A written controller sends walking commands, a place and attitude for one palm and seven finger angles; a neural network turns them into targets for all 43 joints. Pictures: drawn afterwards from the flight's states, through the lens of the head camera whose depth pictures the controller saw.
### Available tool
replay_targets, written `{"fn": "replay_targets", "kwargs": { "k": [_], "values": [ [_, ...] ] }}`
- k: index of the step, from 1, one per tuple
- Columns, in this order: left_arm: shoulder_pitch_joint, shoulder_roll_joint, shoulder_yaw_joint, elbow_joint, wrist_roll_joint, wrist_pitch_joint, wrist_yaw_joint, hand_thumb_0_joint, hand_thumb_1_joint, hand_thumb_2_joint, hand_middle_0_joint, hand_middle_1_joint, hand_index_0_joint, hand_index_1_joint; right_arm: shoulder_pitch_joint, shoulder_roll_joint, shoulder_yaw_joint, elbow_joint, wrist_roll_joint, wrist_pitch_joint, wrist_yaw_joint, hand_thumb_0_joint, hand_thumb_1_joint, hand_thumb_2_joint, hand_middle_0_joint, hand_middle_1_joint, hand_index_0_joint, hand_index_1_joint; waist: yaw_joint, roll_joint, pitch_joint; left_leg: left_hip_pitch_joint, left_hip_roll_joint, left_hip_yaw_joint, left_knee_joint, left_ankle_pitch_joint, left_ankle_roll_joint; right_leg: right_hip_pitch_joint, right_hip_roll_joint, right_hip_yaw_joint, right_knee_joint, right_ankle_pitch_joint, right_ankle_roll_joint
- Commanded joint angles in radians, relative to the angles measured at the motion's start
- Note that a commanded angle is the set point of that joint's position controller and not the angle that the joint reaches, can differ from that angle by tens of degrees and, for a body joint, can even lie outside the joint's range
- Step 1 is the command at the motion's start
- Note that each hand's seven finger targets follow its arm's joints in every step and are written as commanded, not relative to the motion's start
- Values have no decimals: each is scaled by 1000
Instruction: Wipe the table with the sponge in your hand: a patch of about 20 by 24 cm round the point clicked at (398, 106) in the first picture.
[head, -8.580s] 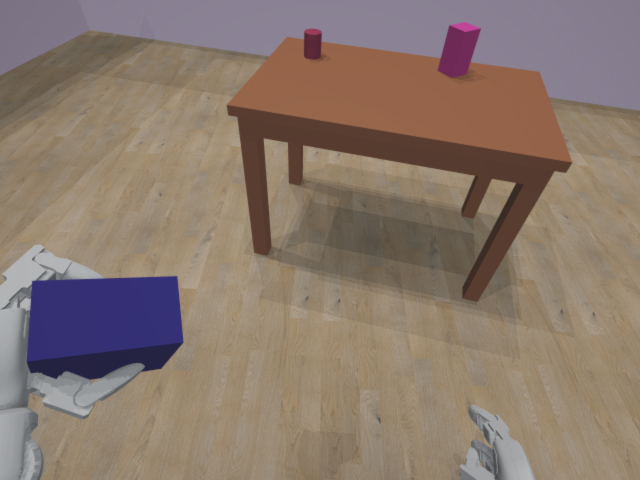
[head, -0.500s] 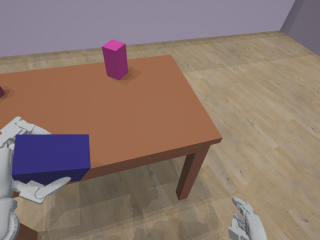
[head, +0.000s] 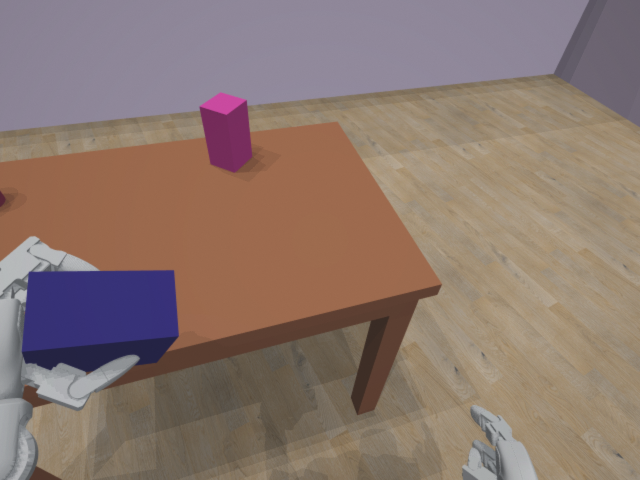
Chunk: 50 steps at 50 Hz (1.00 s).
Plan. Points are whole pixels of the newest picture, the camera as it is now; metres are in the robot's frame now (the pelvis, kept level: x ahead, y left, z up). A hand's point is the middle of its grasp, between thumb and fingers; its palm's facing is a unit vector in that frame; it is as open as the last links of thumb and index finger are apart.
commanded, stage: shuffle to correct the standing spot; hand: left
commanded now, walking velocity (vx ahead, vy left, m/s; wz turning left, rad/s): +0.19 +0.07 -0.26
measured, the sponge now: (123, 322) +0.22 +0.22 +0.14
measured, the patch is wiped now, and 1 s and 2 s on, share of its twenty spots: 0.00 0.00 0.00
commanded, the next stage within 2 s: come to a stop and stand still in 0.60 s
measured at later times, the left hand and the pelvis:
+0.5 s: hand (123, 263) +0.28 +0.24 +0.16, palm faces +0.34 -0.84 -0.42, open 10.7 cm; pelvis +0.06 +0.01 -0.01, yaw -3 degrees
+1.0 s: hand (116, 227) +0.32 +0.26 +0.17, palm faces +0.34 -0.86 -0.37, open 10.7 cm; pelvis +0.10 +0.04 -0.01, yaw -3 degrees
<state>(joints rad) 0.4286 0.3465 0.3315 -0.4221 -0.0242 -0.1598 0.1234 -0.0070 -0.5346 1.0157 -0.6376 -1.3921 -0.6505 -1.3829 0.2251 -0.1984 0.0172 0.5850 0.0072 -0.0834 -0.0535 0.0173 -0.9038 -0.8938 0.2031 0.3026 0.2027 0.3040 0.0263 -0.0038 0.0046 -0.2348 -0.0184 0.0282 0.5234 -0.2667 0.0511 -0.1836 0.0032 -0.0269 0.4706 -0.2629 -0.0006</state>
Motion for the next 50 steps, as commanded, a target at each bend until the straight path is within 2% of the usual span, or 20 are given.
{"fn": "replay_targets", "kwargs": {
  "k": [1,5,9,13,16,18,20,22,23,25,28,32,33,34,35,36,40,44,48,50],
  "values": [
    [-148,181,108,-244,-8,-80,16,0,100,1300,-1200,-1600,-1200,-1600,-114,-134,-62,-153,0,-57,-7,0,-900,-900,200,300,200,300,-18,43,-49,-67,93,-83,-80,-116,8,16,-47,124,-49,15,-78],
    [-151,186,117,-275,-15,-91,17,0,100,1300,-1200,-1600,-1200,-1600,-106,-130,-64,-152,3,-54,1,0,-900,-900,200,300,200,300,-22,46,-78,-10,77,-47,20,46,-3,-8,-75,180,0,111,-108],
    [-86,206,154,-281,-23,-96,18,0,100,1300,-1200,-1600,-1200,-1600,-114,-128,-62,-160,8,-45,4,0,-900,-900,200,300,200,300,-20,114,-103,26,115,-96,-9,213,15,0,-31,83,112,219,-74],
    [-8,220,191,-284,-32,-107,16,0,100,1300,-1200,-1600,-1200,-1600,-107,-126,-68,-167,13,-36,12,0,-900,-900,200,300,200,300,-19,34,-143,-6,94,-46,93,375,6,96,-63,100,101,396,-84],
    [25,234,209,-273,-40,-117,20,0,100,1300,-1200,-1600,-1200,-1600,-104,-124,-78,-167,18,-31,21,0,-900,-900,200,300,200,300,-13,-101,-144,-168,14,33,274,255,-24,229,-200,272,41,571,-164],
    [11,223,204,-284,-38,-133,21,0,100,1300,-1200,-1600,-1200,-1600,-114,-111,-68,-163,16,-26,29,0,-900,-900,200,300,200,300,-3,-95,-91,-247,16,15,221,-48,-21,244,-260,324,29,593,-181],
    [-23,207,188,-294,-41,-135,17,0,100,1300,-1200,-1600,-1200,-1600,-93,-108,-66,-146,13,-23,27,0,-900,-900,200,300,200,300,-38,-47,-81,-31,23,14,-33,50,0,97,-199,204,107,513,-112],
    [-50,214,176,-349,-34,-134,15,0,100,1300,-1200,-1600,-1200,-1600,-86,-135,-81,-147,10,-33,18,0,-900,-900,200,300,200,300,-66,233,-138,366,163,-201,-72,619,75,-256,-16,-9,443,221,-4],
    [-61,212,159,-358,-20,-131,17,0,100,1300,-1200,-1600,-1200,-1600,-74,-122,-85,-156,0,-38,26,0,-900,-900,200,300,200,300,-58,253,-130,474,228,-279,-90,758,114,-426,18,-23,552,-170,-7],
    [-47,205,150,-329,-16,-103,16,0,100,1300,-1200,-1600,-1200,-1600,-67,-130,-95,-147,-8,-39,30,0,-900,-900,200,300,200,300,-56,194,-74,411,250,-302,-113,656,134,-508,-10,-21,608,-245,-19],
    [-14,195,149,-315,-15,-94,13,0,100,1300,-1200,-1600,-1200,-1600,-88,-125,-82,-145,4,-49,27,0,-900,-900,200,300,200,300,-29,142,-25,190,238,-194,-133,543,126,-367,-49,-26,445,-146,-26],
    [-9,225,200,-276,-23,-109,12,0,100,1300,-1200,-1600,-1200,-1600,-123,-128,-59,-148,3,-52,15,0,-900,-900,200,300,200,300,4,123,-113,-131,159,-60,61,415,53,203,-25,-93,73,140,-33],
    [-26,229,205,-251,-19,-112,10,0,100,1300,-1200,-1600,-1200,-1600,-118,-128,-67,-147,5,-51,15,0,-900,-900,200,300,200,300,13,-17,-138,-247,87,-24,277,259,36,336,-95,35,-3,206,-73],
    [-37,244,218,-237,-31,-116,5,0,100,1300,-1200,-1600,-1200,-1600,-103,-124,-85,-155,8,-58,19,0,-900,-900,200,300,200,300,-6,-229,-187,-327,-25,36,573,10,3,337,-301,371,-104,232,-175],
    [-13,240,234,-217,-53,-126,1,0,100,1300,-1200,-1600,-1200,-1600,-85,-149,-95,-153,2,-56,25,0,-900,-900,200,300,200,300,-20,-228,-143,-375,-37,-50,751,-210,-26,209,-428,604,-221,155,-222],
    [-21,226,213,-251,-54,-126,-8,0,100,1300,-1200,-1600,-1200,-1600,-73,-158,-106,-153,8,-41,43,0,-900,-900,200,300,200,300,-10,-203,-104,-357,-10,-108,819,-210,-37,84,-446,674,-280,-41,-227],
    [-61,186,160,-256,-28,-119,1,0,100,1300,-1200,-1600,-1200,-1600,-105,-102,-51,-119,1,-29,39,0,-900,-900,200,300,200,300,-30,-81,-41,-152,76,-54,495,-99,-40,-165,-305,199,-193,118,-153],
    [-90,191,140,-317,-18,-103,28,0,100,1300,-1200,-1600,-1200,-1600,-117,-90,-48,-121,-12,-78,5,0,-900,-900,200,300,200,300,-11,-57,-79,97,-1,79,28,-2,-35,-167,-206,109,-171,-104,-95],
    [-109,199,150,-361,-15,-96,31,0,100,1300,-1200,-1600,-1200,-1600,-122,-141,-80,-146,2,-89,-5,0,-900,-900,200,300,200,300,-1,73,-101,60,162,-139,-127,209,10,-52,-74,53,32,38,-22],
    [-68,196,167,-312,-13,-83,23,0,100,1300,-1200,-1600,-1200,-1600,-122,-125,-68,-153,11,-82,0,0,-900,-900,200,300,200,300,-12,170,-75,-103,169,-143,-178,99,2,63,-52,21,45,60,-4]
  ]
}}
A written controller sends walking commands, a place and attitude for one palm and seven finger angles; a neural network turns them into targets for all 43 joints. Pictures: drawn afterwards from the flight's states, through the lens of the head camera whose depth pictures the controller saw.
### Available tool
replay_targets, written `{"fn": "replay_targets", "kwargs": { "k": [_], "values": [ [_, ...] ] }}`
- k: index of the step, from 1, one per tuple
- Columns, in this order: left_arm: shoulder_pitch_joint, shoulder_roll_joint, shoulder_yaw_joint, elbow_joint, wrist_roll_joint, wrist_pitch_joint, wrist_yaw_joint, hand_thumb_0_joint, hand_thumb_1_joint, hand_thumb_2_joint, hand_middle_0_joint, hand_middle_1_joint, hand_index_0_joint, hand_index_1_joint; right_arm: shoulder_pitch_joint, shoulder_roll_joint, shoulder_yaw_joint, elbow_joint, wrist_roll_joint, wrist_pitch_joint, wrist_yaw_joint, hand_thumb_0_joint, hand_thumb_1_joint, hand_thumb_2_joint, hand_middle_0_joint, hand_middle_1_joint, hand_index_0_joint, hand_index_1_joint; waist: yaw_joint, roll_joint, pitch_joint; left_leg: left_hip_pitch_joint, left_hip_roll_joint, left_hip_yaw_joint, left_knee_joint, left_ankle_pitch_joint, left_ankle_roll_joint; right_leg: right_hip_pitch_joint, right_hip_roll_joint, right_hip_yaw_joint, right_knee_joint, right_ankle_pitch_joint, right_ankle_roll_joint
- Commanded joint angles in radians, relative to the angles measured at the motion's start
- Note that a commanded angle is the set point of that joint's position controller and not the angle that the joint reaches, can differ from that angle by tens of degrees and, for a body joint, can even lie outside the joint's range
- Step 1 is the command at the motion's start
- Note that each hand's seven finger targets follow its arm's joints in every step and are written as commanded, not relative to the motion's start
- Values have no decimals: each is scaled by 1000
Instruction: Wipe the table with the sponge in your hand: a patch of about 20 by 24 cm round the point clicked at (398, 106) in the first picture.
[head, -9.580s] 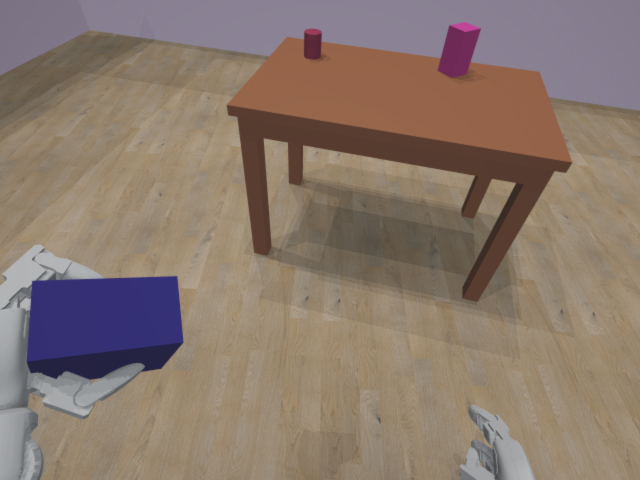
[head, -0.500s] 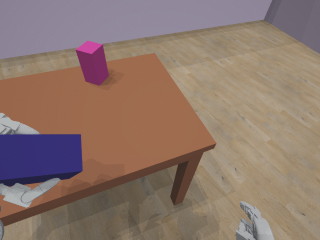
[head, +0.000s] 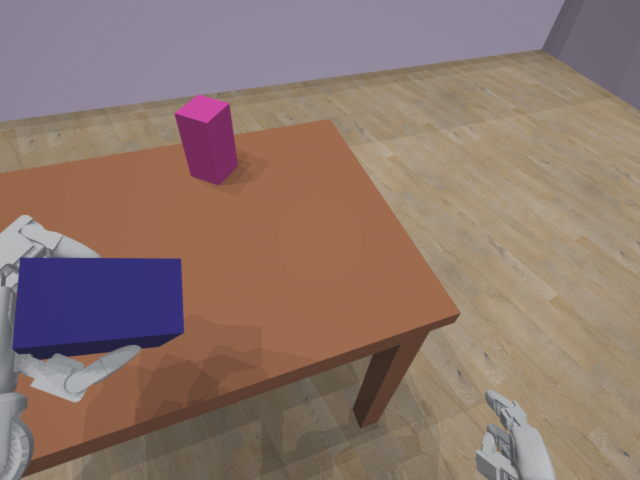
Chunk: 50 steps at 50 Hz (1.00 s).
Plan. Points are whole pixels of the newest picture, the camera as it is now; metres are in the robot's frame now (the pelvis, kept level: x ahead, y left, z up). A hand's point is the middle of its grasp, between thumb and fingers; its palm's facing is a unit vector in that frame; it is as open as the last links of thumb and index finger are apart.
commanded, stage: come to a stop and stand still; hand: left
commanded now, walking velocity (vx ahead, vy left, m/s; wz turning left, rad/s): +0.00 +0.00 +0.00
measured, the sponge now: (125, 309) +0.23 +0.20 +0.16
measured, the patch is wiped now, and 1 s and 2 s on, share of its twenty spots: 0.00 0.00 0.00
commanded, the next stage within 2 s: look again from close up in 1.16 s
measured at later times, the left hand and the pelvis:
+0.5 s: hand (33, 293) +0.23 +0.28 +0.17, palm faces +0.39 -0.82 -0.42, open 10.7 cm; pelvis +0.01 +0.03 +0.01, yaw +0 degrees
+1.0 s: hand (39, 269) +0.25 +0.29 +0.17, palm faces +0.37 -0.85 -0.37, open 10.7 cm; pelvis +0.02 +0.04 +0.01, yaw -2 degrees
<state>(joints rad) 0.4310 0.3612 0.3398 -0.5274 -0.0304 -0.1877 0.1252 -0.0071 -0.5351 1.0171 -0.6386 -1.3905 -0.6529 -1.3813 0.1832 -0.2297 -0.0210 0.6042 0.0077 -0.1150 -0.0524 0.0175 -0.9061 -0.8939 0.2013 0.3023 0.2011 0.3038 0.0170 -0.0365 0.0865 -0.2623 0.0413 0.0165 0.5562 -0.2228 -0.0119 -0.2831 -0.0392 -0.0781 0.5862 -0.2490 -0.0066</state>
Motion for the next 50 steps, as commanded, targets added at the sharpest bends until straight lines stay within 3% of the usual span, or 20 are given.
{"fn": "replay_targets", "kwargs": {
  "k": [1,5,8,11,12,19,23,24,25,26,27,30,32,34,35,36,37,41,47,50],
  "values": [
    [-73,197,170,-224,-4,-58,18,0,100,1300,-1200,-1600,-1200,-1600,-94,-84,-23,-169,9,-53,-1,0,-900,-900,200,300,200,300,1,246,-138,-122,111,-125,-239,29,68,200,-8,59,-58,70,5],
    [-34,160,135,-214,-7,-55,12,0,100,1300,-1200,-1600,-1200,-1600,-61,-88,-23,-174,6,-62,9,0,-900,-900,200,300,200,300,-5,115,-189,-61,69,-77,-176,117,33,235,-24,74,-133,218,-6],
    [-38,150,116,-225,-8,-48,8,0,100,1300,-1200,-1600,-1200,-1600,-61,-90,-18,-171,3,-65,9,0,-900,-900,200,300,200,300,-8,137,-198,-29,75,-79,-199,165,25,237,-16,65,-141,239,-2],
    [-62,172,124,-227,-8,-40,8,0,100,1300,-1200,-1600,-1200,-1600,-67,-81,-11,-167,3,-65,1,0,-900,-900,200,300,200,300,-11,156,-186,-32,76,-77,-234,98,25,239,-10,62,-158,212,4],
    [-70,144,102,-205,-9,-38,6,0,100,1300,-1200,-1600,-1200,-1600,-63,-79,-6,-168,1,-63,1,0,-900,-900,200,300,200,300,-9,156,-165,-51,75,-81,-246,66,22,236,-7,58,-165,190,3],
    [-122,148,99,-207,-4,-28,13,0,100,1300,-1200,-1600,-1200,-1600,-68,-78,-4,-167,2,-64,-5,0,-900,-900,200,300,200,300,-9,147,-142,-80,63,-80,-274,-100,23,239,-4,69,-209,124,4],
    [-98,150,105,-207,-5,-26,16,0,100,1300,-1200,-1600,-1200,-1600,-69,-78,-8,-167,3,-66,-6,0,-900,-900,200,300,200,300,-10,126,-164,-57,55,-75,-257,-64,21,246,-10,74,-221,153,2],
    [-1120,931,655,-367,157,-136,8,0,100,1300,-1200,-1600,-1200,-1600,35,-105,-3,-141,-54,-108,1,0,-900,-900,200,300,200,300,22,29,-24,-161,74,7,-71,57,38,45,-63,125,-247,123,-8],
    [-510,297,244,216,50,-110,-36,0,100,1300,-1200,-1600,-1200,-1600,1,8,21,-63,-24,-103,0,0,-900,-900,200,300,200,300,7,-6,-223,34,-3,-5,-121,64,34,56,-90,120,-227,120,-49],
    [-303,137,145,195,0,-85,-36,0,100,1300,-1200,-1600,-1200,-1600,-16,-72,-33,-152,6,-110,13,0,-900,-900,200,300,200,300,26,205,-262,140,1,20,-168,107,11,101,-36,131,-184,158,-62],
    [-336,148,99,56,-1,-111,-44,0,100,1300,-1200,-1600,-1200,-1600,-5,-79,-26,-167,3,-116,20,0,-900,-900,200,300,200,300,25,229,-262,76,16,16,-154,84,15,148,-40,139,-185,168,-45],
    [-144,158,80,-63,-12,-127,-37,0,100,1300,-1200,-1600,-1200,-1600,-42,-85,-21,-170,6,-124,48,0,-900,-900,200,300,200,300,40,56,-195,-4,-2,8,-178,-35,14,179,-40,139,-229,55,-19],
    [-77,147,77,-54,-16,-118,-30,0,100,1300,-1200,-1600,-1200,-1600,-58,-82,-11,-173,13,-120,48,0,-900,-900,200,300,200,300,35,8,-140,-36,2,4,-208,-119,17,141,-23,104,-253,-40,-7],
    [-101,208,139,-60,-14,-127,-25,0,100,1300,-1200,-1600,-1200,-1600,-53,-91,-14,-174,9,-120,35,0,-900,-900,200,300,200,300,31,-41,-99,-56,-2,-7,-218,-181,18,95,-17,117,-290,-130,-1],
    [-105,222,161,-58,-15,-132,-24,0,100,1300,-1200,-1600,-1200,-1600,-49,-89,-15,-176,9,-119,28,0,-900,-900,200,300,200,300,28,-42,-92,-47,0,-7,-219,-190,21,77,-17,124,-300,-146,-1],
    [-139,271,212,-94,-14,-139,-15,0,100,1300,-1200,-1600,-1200,-1600,-68,-93,-13,-169,12,-117,21,0,-900,-900,200,300,200,300,23,12,-91,-40,8,-12,-238,-200,23,72,-8,107,-283,-139,0],
    [-154,239,193,-87,-15,-147,-19,0,100,1300,-1200,-1600,-1200,-1600,-58,-89,-11,-175,8,-116,14,0,-900,-900,200,300,200,300,21,36,-96,-63,17,-24,-258,-225,32,100,-6,93,-259,-121,3],
    [-203,251,202,-176,-9,-167,-14,0,100,1300,-1200,-1600,-1200,-1600,-59,-85,-13,-172,9,-140,9,0,-900,-900,200,300,200,300,19,166,-164,-29,27,-27,-247,-130,38,179,0,88,-191,52,-2],
    [-137,158,117,-195,-8,-154,-13,0,100,1300,-1200,-1600,-1200,-1600,-39,-90,-19,-148,-2,-159,25,0,-900,-900,200,300,200,300,14,115,-214,64,21,-15,-175,139,19,189,-6,75,-186,249,-1],
    [-106,169,133,-182,-7,-140,-11,0,100,1300,-1200,-1600,-1200,-1600,-33,-96,-28,-146,-3,-149,31,0,-900,-900,200,300,200,300,14,98,-227,72,31,-15,-156,223,12,204,-11,77,-174,317,-1]
  ]
}}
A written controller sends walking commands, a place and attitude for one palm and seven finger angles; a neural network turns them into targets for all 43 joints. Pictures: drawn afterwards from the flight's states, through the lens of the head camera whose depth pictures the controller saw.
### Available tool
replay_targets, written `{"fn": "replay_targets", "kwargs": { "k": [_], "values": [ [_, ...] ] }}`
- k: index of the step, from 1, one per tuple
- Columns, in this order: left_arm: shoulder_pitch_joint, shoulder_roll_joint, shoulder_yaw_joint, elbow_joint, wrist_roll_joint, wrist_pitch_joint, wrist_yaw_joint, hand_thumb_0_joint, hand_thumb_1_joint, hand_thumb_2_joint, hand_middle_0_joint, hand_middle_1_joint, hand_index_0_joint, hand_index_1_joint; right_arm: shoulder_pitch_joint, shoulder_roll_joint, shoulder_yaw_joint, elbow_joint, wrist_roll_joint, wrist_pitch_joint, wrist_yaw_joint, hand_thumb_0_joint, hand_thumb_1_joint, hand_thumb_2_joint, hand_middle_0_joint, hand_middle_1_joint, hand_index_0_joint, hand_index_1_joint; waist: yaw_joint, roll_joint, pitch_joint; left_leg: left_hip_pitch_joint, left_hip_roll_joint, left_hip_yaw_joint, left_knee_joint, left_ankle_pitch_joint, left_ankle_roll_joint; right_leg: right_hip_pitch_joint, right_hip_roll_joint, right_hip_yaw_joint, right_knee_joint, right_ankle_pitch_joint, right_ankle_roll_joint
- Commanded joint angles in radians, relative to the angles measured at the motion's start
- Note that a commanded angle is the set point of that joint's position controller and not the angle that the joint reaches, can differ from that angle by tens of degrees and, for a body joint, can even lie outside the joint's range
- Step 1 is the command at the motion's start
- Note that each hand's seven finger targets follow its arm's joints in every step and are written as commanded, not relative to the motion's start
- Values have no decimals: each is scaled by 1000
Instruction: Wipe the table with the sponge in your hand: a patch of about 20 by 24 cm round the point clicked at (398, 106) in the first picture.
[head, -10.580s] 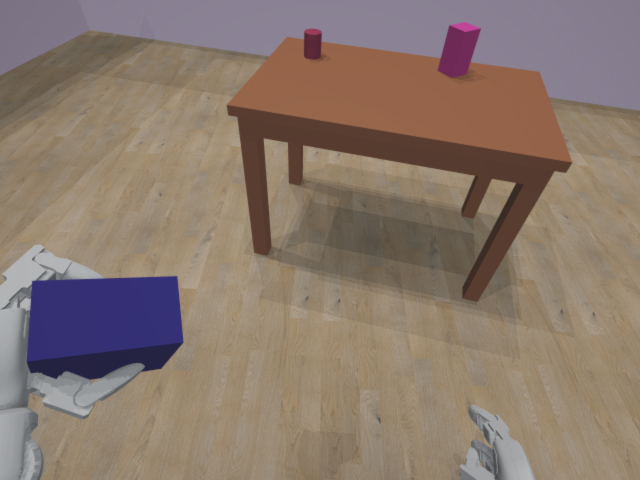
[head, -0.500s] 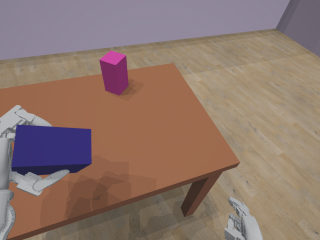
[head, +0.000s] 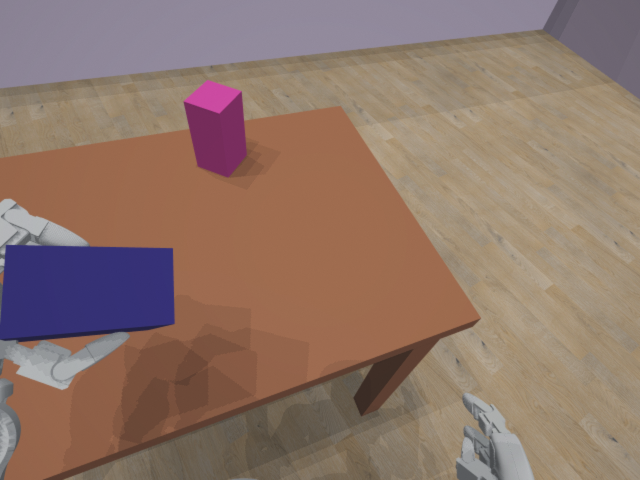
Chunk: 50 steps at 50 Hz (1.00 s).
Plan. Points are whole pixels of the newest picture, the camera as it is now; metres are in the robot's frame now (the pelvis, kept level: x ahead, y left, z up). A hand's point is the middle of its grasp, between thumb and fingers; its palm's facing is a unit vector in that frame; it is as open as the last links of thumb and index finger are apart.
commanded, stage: come to a stop and stand still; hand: left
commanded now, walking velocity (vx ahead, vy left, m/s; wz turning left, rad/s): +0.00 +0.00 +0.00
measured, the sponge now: (114, 295) +0.24 +0.22 +0.15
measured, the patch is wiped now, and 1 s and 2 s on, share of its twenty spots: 0.00 0.00 0.00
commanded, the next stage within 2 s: look again from close up in 0.16 s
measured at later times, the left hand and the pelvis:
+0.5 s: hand (65, 297) +0.23 +0.25 +0.16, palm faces +0.37 -0.85 -0.37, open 10.7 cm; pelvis +0.01 +0.00 +0.00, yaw +0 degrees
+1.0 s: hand (90, 334) +0.20 +0.22 +0.16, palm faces +0.34 -0.85 -0.41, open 10.7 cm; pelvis -0.03 -0.02 -0.01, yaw -1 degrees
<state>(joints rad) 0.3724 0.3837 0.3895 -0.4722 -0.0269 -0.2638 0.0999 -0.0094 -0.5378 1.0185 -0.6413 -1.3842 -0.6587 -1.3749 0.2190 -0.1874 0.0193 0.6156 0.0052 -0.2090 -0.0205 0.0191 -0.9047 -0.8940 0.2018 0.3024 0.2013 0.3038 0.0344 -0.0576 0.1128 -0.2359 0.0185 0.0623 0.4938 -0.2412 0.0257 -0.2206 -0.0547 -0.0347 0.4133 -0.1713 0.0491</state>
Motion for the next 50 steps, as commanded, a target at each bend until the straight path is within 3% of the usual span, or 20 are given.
{"fn": "replay_targets", "kwargs": {
  "k": [1,2,5,7,11,12,16,17,19,25,27,31,32,36,37,42,46,47,49,50],
  "values": [
    [-22,151,97,-217,-10,-56,16,0,100,1300,-1200,-1600,-1200,-1600,-94,-131,-62,-155,4,-52,-1,0,-900,-900,200,300,200,300,-6,124,-241,56,53,-57,-100,261,-28,125,11,29,-3,242,-55],
    [-24,123,72,-204,-14,-55,10,0,100,1300,-1200,-1600,-1200,-1600,-80,-132,-60,-157,-2,-41,0,0,-900,-900,200,300,200,300,-7,108,-238,41,57,-57,-103,255,-27,129,11,21,-10,238,-53],
    [-25,152,101,-201,-17,-43,9,0,100,1300,-1200,-1600,-1200,-1600,-83,-132,-65,-170,0,-21,-4,0,-900,-900,200,300,200,300,-8,93,-235,24,60,-60,-104,215,-27,142,3,35,-15,241,-55],
    [-21,132,84,-194,-23,-39,5,0,100,1300,-1200,-1600,-1200,-1600,-94,-126,-54,-176,-2,-10,-6,0,-900,-900,200,300,200,300,-10,106,-213,13,56,-55,-121,190,-24,129,10,25,-28,220,-52],
    [-56,168,105,-271,-21,-34,11,0,100,1300,-1200,-1600,-1200,-1600,-115,-127,-56,-190,5,-8,-11,0,-900,-900,200,300,200,300,-12,147,-233,32,53,-54,-123,184,-23,137,13,31,-17,228,-54],
    [-58,141,78,-263,-24,-35,8,0,100,1300,-1200,-1600,-1200,-1600,-105,-127,-53,-190,-1,-4,-12,0,-900,-900,200,300,200,300,-12,153,-227,13,54,-55,-130,173,-22,143,14,21,-20,214,-53],
    [-45,169,104,-278,-19,-30,18,0,100,1300,-1200,-1600,-1200,-1600,-112,-129,-58,-192,4,-7,-14,0,-900,-900,200,300,200,300,-10,158,-243,21,58,-62,-130,168,-22,155,14,24,-11,213,-53],
    [-42,141,79,-269,-22,-32,15,0,100,1300,-1200,-1600,-1200,-1600,-99,-131,-57,-192,-1,-3,-13,0,-900,-900,200,300,200,300,-10,140,-241,12,55,-64,-130,170,-21,158,15,17,-18,213,-53],
    [-43,150,85,-277,-20,-31,17,0,100,1300,-1200,-1600,-1200,-1600,-95,-136,-64,-191,0,-2,-14,0,-900,-900,200,300,200,300,-11,147,-254,32,60,-63,-116,188,-23,155,6,28,-16,235,-56],
    [-25,143,80,-227,-21,-21,16,0,100,1300,-1200,-1600,-1200,-1600,-94,-138,-65,-188,2,8,-17,0,-900,-900,200,300,200,300,-12,107,-225,3,58,-66,-130,112,-21,146,2,34,-37,191,-55],
    [-25,125,62,-221,-23,-23,12,0,100,1300,-1200,-1600,-1200,-1600,-100,-136,-59,-184,2,9,-17,0,-900,-900,200,300,200,300,-14,109,-207,-7,53,-62,-143,84,-20,131,9,27,-47,160,-53],
    [-34,168,96,-264,-17,-26,21,0,100,1300,-1200,-1600,-1200,-1600,-117,-137,-63,-189,9,6,-21,0,-900,-900,200,300,200,300,-15,153,-214,-14,53,-70,-152,67,-18,144,9,29,-35,144,-55],
    [-37,141,71,-258,-22,-30,16,0,100,1300,-1200,-1600,-1200,-1600,-107,-135,-58,-192,6,7,-20,0,-900,-900,200,300,200,300,-13,140,-198,-28,54,-72,-164,58,-20,136,17,21,-39,127,-51],
    [-24,178,118,-264,-24,-37,21,0,100,1300,-1200,-1600,-1200,-1600,-113,-132,-61,-201,10,3,-20,0,-900,-900,200,300,200,300,-9,143,-186,-55,89,-84,-164,65,-18,126,19,22,3,138,-46],
    [-20,148,93,-249,-29,-42,15,0,100,1300,-1200,-1600,-1200,-1600,-103,-133,-60,-202,5,9,-18,0,-900,-900,200,300,200,300,-6,143,-184,-76,94,-81,-168,63,-15,130,23,16,12,133,-44],
    [6,144,100,-259,-33,-57,7,0,100,1300,-1200,-1600,-1200,-1600,-99,-131,-65,-210,4,4,-10,0,-900,-900,200,300,200,300,-1,138,-212,-91,126,-82,-130,55,-5,105,13,27,53,141,-46],
    [22,174,138,-286,-34,-71,7,0,100,1300,-1200,-1600,-1200,-1600,-107,-130,-72,-213,3,-4,-10,0,-900,-900,200,300,200,300,-3,131,-208,-112,123,-81,-66,27,-7,46,-8,69,51,174,-71],
    [23,146,113,-279,-38,-75,2,0,100,1300,-1200,-1600,-1200,-1600,-93,-129,-70,-214,-3,0,-9,0,-900,-900,200,300,200,300,-2,101,-215,-123,114,-75,-48,-3,-6,37,-16,75,42,150,-73],
    [17,170,130,-304,-39,-84,4,0,100,1300,-1200,-1600,-1200,-1600,-79,-129,-79,-214,-2,-6,-12,0,-900,-900,200,300,200,300,-8,74,-234,-91,68,-46,18,-89,-16,-22,-55,136,-13,85,-98],
    [28,172,132,-293,-39,-78,8,0,100,1300,-1200,-1600,-1200,-1600,-66,-126,-80,-209,-1,-2,-13,0,-900,-900,200,300,200,300,-11,25,-251,-65,31,-29,54,-140,-24,-51,-84,179,-59,-12,-109]
  ]
}}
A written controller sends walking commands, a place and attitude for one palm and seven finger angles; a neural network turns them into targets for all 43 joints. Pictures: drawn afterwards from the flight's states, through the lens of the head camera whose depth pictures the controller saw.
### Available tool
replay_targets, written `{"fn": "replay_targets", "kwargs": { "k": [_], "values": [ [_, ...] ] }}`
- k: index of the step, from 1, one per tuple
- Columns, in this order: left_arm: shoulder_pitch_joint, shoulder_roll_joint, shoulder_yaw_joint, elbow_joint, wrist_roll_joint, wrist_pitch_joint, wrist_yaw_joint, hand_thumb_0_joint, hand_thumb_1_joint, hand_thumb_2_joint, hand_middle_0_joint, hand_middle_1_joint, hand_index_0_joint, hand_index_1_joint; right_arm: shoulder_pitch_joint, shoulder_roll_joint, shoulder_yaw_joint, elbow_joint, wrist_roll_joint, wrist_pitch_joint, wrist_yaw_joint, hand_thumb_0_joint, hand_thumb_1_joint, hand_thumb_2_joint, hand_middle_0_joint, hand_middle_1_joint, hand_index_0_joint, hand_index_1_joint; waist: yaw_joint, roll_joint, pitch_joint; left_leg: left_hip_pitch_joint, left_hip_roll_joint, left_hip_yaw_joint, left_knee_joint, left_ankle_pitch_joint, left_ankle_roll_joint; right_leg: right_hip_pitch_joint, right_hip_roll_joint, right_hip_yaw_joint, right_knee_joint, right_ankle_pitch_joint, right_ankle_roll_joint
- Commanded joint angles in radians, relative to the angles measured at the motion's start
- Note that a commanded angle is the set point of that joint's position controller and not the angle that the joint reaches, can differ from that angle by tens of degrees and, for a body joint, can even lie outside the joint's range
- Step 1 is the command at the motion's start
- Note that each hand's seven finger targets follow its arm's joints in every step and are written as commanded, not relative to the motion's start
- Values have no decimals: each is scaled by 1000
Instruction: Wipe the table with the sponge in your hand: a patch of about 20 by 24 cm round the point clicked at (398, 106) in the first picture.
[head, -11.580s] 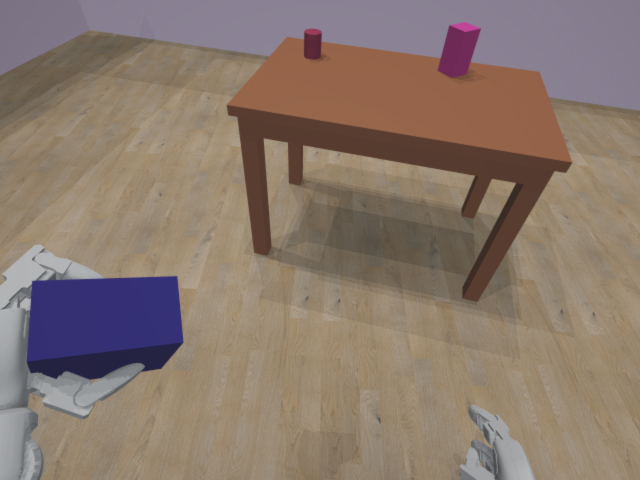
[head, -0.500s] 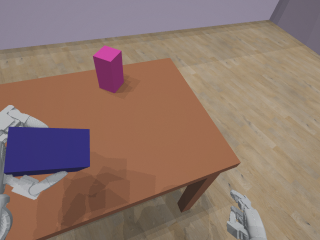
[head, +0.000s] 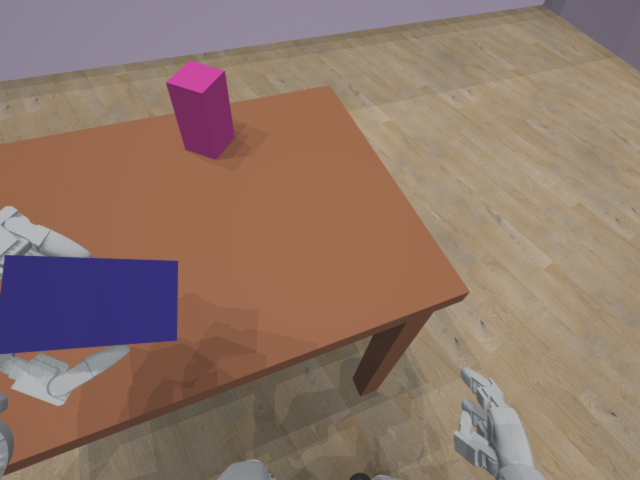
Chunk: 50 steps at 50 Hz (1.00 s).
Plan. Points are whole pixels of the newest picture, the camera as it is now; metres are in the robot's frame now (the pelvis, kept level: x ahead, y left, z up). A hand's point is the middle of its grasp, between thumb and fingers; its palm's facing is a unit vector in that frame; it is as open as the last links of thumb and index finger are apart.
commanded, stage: come to a stop and stand still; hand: left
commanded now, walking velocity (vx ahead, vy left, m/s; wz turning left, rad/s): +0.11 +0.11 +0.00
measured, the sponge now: (115, 306) +0.23 +0.21 +0.15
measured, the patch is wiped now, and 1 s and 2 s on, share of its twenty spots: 0.00 0.00 0.00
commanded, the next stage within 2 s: look again from close up in 0.94 s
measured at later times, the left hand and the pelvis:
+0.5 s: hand (39, 259) +0.25 +0.27 +0.18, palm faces +0.37 -0.84 -0.39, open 10.7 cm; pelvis +0.02 +0.03 +0.00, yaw -2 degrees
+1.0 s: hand (57, 257) +0.26 +0.27 +0.17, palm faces +0.35 -0.86 -0.37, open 10.7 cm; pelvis +0.04 +0.02 +0.01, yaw +0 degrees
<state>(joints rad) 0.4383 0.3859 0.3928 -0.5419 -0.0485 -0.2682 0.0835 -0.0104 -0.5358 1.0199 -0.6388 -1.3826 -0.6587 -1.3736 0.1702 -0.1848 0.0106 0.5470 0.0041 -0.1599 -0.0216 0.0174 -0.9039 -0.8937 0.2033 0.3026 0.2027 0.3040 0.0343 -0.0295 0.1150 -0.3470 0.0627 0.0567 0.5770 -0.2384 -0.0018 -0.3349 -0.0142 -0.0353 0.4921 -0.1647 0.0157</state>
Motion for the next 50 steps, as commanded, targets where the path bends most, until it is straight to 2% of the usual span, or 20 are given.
{"fn": "replay_targets", "kwargs": {
  "k": [1,2,4,6,9,13,14,15,16,17,19,21,25,26,27,30,36,40,43,50],
  "values": [
    [-16,192,150,-211,-16,-59,36,0,100,1300,-1200,-1600,-1200,-1600,-24,-132,-70,-129,3,-45,-16,0,-900,-900,200,300,200,300,-14,-11,-255,94,-35,-12,0,-167,1,13,-151,224,-190,-118,-91],
    [-36,156,107,-218,-19,-52,37,0,100,1300,-1200,-1600,-1200,-1600,-18,-128,-64,-126,1,-35,-18,0,-900,-900,200,300,200,300,-21,-37,-259,117,-47,-19,23,-178,5,-16,-170,229,-220,-227,-96],
    [-54,180,122,-229,-14,-32,52,0,100,1300,-1200,-1600,-1200,-1600,-30,-132,-60,-117,2,-33,-26,0,-900,-900,200,300,200,300,-26,-49,-255,144,-56,-44,14,-151,10,-20,-172,217,-227,-283,-93],
    [-49,198,139,-227,-8,-18,65,0,100,1300,-1200,-1600,-1200,-1600,-56,-141,-55,-108,8,-35,-35,0,-900,-900,200,300,200,300,-28,11,-234,147,-32,-89,-96,-146,16,7,-120,165,-192,-281,-67],
    [-52,171,115,-185,3,-14,58,0,100,1300,-1200,-1600,-1200,-1600,-49,-150,-58,-122,15,-36,-38,0,-900,-900,200,300,200,300,-20,83,-162,-19,34,-173,-268,-317,44,124,-37,99,-139,-321,-21],
    [-79,156,94,-184,18,-19,52,0,100,1300,-1200,-1600,-1200,-1600,-45,-148,-59,-120,20,-45,-28,0,-900,-900,200,300,200,300,-17,166,-156,-85,67,-201,-316,-260,67,253,-3,40,-30,-104,-15],
    [-1046,984,652,-410,157,-161,33,0,100,1300,-1200,-1600,-1200,-1600,112,-173,-40,-72,-59,-107,-22,0,-900,-900,200,300,200,300,24,79,-117,-68,27,-44,-96,4,41,78,-79,135,-136,-85,-23],
    [-428,322,216,174,49,-110,-11,0,100,1300,-1200,-1600,-1200,-1600,15,-44,2,-40,-16,-92,-24,0,-900,-900,200,300,200,300,-20,27,-261,100,-48,-69,-97,62,28,75,-96,116,-122,-42,-65],
    [-223,162,123,198,6,-66,-14,0,100,1300,-1200,-1600,-1200,-1600,18,-117,-49,-81,4,-97,-9,0,-900,-900,200,300,200,300,2,219,-306,177,-30,-61,-172,54,10,136,-56,132,-75,19,-79],
    [-284,137,64,61,9,-84,-32,0,100,1300,-1200,-1600,-1200,-1600,40,-127,-56,-101,12,-101,0,0,-900,-900,200,300,200,300,3,274,-269,81,8,-84,-206,0,17,188,-49,99,-31,9,-66],
    [-180,141,49,-31,6,-92,-22,0,100,1300,-1200,-1600,-1200,-1600,-6,-142,-56,-106,22,-104,23,0,-900,-900,200,300,200,300,11,195,-181,-46,32,-110,-258,-96,34,249,-38,76,1,-12,-45],
    [-83,121,50,-48,0,-84,-4,0,100,1300,-1200,-1600,-1200,-1600,-32,-132,-47,-105,30,-106,34,0,-900,-900,200,300,200,300,12,112,-155,-53,26,-100,-268,-129,33,248,-32,59,-19,-19,-35],
    [-137,196,129,-79,8,-94,9,0,100,1300,-1200,-1600,-1200,-1600,-28,-130,-47,-101,17,-101,15,0,-900,-900,200,300,200,300,6,-31,-154,-22,8,-107,-245,-139,25,216,-31,81,-79,-50,-25],
    [-172,243,172,-105,8,-96,16,0,100,1300,-1200,-1600,-1200,-1600,-47,-131,-44,-95,18,-98,9,0,-900,-900,200,300,200,300,1,21,-149,-4,6,-102,-255,-132,22,201,-24,70,-76,-43,-23],
    [-189,208,148,-102,6,-103,11,0,100,1300,-1200,-1600,-1200,-1600,-42,-124,-41,-97,12,-96,4,0,-900,-900,200,300,200,300,-2,46,-159,-5,7,-111,-258,-126,25,210,-25,60,-70,-32,-25],
    [-216,222,152,-161,6,-113,10,0,100,1300,-1200,-1600,-1200,-1600,-35,-119,-43,-101,8,-103,-2,0,-900,-900,200,300,200,300,-1,141,-223,71,6,-109,-221,37,25,243,-33,65,-42,103,-31],
    [-126,150,101,-180,-3,-86,17,0,100,1300,-1200,-1600,-1200,-1600,-42,-118,-46,-93,12,-101,8,0,-900,-900,200,300,200,300,-9,134,-294,212,5,-89,-147,401,-10,245,-33,49,-47,285,-32],
    [-99,136,83,-156,0,-63,19,0,100,1300,-1200,-1600,-1200,-1600,-34,-133,-56,-98,8,-71,8,0,-900,-900,200,300,200,300,-12,92,-282,194,12,-88,-148,417,-18,255,-37,49,-63,320,-32],
    [-97,142,89,-152,-1,-51,20,0,100,1300,-1200,-1600,-1200,-1600,-43,-133,-54,-105,9,-50,3,0,-900,-900,200,300,200,300,-14,111,-269,178,12,-87,-165,398,-18,261,-31,37,-73,306,-29],
    [-93,157,98,-165,-10,-36,28,0,100,1300,-1200,-1600,-1200,-1600,-57,-132,-51,-133,9,-28,-15,0,-900,-900,200,300,200,300,-13,79,-249,130,3,-88,-189,219,1,280,-41,52,-106,255,-28]
  ]
}}
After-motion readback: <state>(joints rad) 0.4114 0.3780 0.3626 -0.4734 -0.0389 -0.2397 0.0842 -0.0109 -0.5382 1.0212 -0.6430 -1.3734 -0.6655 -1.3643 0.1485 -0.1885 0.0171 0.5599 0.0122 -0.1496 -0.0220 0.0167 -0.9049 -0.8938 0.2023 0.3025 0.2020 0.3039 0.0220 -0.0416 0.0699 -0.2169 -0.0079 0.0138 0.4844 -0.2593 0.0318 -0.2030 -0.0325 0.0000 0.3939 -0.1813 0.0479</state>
